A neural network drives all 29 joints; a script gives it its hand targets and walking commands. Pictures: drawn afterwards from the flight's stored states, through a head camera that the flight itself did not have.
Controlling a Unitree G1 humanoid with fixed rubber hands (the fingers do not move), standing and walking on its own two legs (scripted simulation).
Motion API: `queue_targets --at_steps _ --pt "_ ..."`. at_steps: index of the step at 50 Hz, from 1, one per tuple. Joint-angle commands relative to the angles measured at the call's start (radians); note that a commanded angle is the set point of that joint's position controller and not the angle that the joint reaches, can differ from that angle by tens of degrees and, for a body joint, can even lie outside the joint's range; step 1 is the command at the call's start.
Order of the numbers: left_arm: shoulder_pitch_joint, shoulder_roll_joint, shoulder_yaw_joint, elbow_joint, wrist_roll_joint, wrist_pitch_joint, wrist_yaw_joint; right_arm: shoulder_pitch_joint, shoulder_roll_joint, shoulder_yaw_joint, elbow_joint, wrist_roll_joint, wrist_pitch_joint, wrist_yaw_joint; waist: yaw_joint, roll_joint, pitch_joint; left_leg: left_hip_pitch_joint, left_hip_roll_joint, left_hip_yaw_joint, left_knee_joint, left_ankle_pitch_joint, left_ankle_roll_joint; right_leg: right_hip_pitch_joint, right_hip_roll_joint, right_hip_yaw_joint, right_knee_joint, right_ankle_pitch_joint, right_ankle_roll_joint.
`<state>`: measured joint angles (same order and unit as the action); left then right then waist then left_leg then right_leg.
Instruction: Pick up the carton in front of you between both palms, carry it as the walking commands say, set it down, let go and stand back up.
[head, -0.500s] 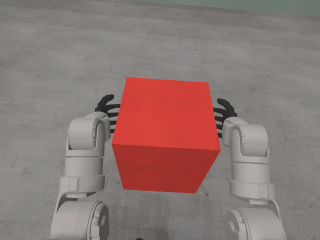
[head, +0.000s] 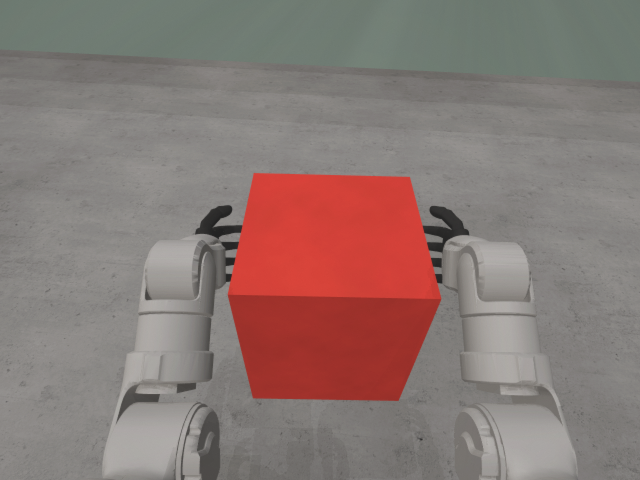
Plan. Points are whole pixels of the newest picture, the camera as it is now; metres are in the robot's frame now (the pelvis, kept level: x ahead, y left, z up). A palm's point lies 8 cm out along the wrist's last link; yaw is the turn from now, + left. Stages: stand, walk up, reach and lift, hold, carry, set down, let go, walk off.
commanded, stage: carry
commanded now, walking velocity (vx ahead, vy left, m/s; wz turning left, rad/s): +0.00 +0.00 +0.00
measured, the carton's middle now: (328, 291) +0.36 +0.00 +0.04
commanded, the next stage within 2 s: hold in 1.16 s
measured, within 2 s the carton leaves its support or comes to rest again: neither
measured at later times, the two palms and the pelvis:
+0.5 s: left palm (204, 336) +0.27 +0.14 +0.07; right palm (462, 338) +0.27 -0.15 +0.07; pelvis -0.03 +0.00 +0.01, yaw +0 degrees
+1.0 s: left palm (204, 370) +0.24 +0.14 +0.05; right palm (464, 369) +0.24 -0.15 +0.05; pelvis -0.05 +0.00 +0.01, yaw -1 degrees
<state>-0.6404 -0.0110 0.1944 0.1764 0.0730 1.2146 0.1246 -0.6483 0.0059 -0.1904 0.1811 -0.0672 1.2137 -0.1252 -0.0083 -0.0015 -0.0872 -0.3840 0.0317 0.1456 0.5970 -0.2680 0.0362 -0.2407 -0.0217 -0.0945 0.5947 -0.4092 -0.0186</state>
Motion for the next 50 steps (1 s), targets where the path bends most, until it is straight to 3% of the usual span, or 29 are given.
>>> queue_targets --at_steps 1,9,15,22,30,38,44,50 --pt "-0.732 -1.108 -0.585 -0.125 -0.438 -0.03 -0.241 -0.721 1.137 0.593 -0.106 0.445 -0.027 0.243 0.009 -0.011 -0.418 0.223 0.121 -0.117 -0.022 0.435 0.028 0.106 -0.129 0.094 -0.046 0.54 -0.01" --pt "-0.55 -1.165 -0.542 -0.009 -0.363 -0.088 -0.289 -0.529 1.178 0.536 0.006 0.352 -0.082 0.291 0.011 -0.004 -0.355 0.209 0.126 -0.121 -0.063 0.362 0.019 0.061 -0.122 0.102 -0.089 0.42 -0.012" --pt "-0.495 -1.182 -0.596 -0.079 -0.341 -0.18 -0.316 -0.464 1.177 0.582 -0.066 0.312 -0.173 0.316 0.007 0.0 -0.306 0.201 0.129 -0.131 -0.11 0.258 0.016 0.014 -0.12 0.112 -0.135 0.28 -0.018" --pt "-0.298 -1.135 -0.609 -0.081 -0.255 -0.275 -0.336 -0.274 1.13 0.598 -0.074 0.227 -0.272 0.337 0.007 0.0 -0.309 0.199 0.131 -0.132 -0.121 0.257 0.012 0.012 -0.117 0.11 -0.137 0.267 -0.019" --pt "-0.142 -1.054 -0.55 -0.03 -0.104 -0.417 -0.348 -0.13 1.063 0.55 -0.023 0.095 -0.416 0.348 0.007 0.004 -0.261 0.165 0.132 -0.131 -0.144 0.195 0.003 -0.027 -0.118 0.114 -0.159 0.21 -0.023" --pt "-0.075 -1.069 -0.479 0.058 -0.049 -0.547 -0.362 -0.054 1.079 0.469 0.072 0.037 -0.544 0.361 0.007 0.005 -0.25 0.159 0.131 -0.135 -0.16 0.157 -0.002 -0.05 -0.117 0.121 -0.174 0.174 -0.03" --pt "-0.111 -1.087 -0.551 -0.003 -0.085 -0.559 -0.355 -0.085 1.101 0.537 0.018 0.07 -0.554 0.355 0.006 0.005 -0.259 0.165 0.127 -0.138 -0.166 0.13 -0.001 -0.055 -0.114 0.121 -0.179 0.146 -0.033" --pt "-0.057 -1.056 -0.523 0.023 -0.065 -0.529 -0.349 -0.03 1.067 0.505 0.04 0.049 -0.525 0.349 0.007 0.007 -0.254 0.159 0.13 -0.137 -0.166 0.147 -0.001 -0.057 -0.112 0.118 -0.172 0.163 -0.032"
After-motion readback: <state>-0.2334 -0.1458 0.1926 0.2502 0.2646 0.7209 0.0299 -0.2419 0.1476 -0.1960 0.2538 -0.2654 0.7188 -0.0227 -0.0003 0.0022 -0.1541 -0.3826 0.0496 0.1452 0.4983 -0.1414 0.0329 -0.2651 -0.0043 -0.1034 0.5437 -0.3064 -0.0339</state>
